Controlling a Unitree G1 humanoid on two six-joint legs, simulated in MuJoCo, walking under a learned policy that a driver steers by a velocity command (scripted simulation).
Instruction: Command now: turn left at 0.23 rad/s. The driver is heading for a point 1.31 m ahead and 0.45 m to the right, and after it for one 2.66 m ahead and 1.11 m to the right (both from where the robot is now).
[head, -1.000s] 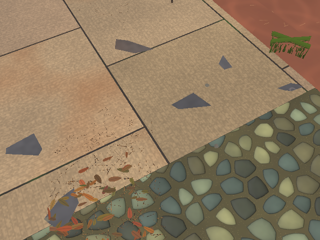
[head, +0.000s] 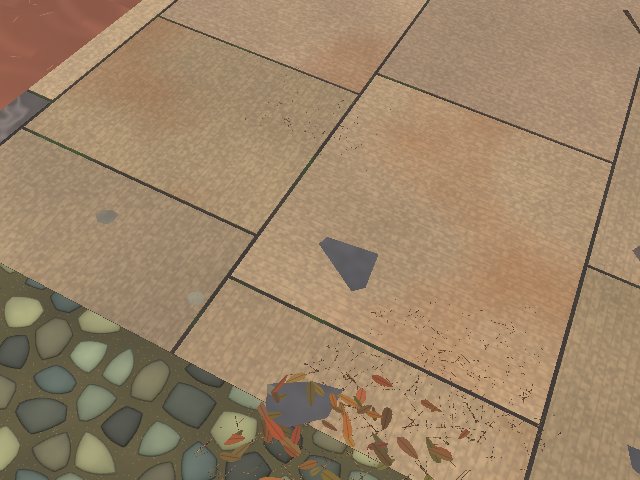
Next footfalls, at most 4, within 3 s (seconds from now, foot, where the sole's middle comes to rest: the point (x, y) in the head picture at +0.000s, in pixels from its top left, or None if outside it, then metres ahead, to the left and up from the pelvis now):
0.32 right None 0.03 -0.13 -0.78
0.82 left None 0.21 0.01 -0.78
1.16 right None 0.05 -0.16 -0.78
1.68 left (287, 437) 0.51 0.04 -0.78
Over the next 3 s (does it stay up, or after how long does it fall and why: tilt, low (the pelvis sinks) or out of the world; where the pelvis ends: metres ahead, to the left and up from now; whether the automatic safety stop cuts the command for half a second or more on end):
stays up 1.37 -0.33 -0.04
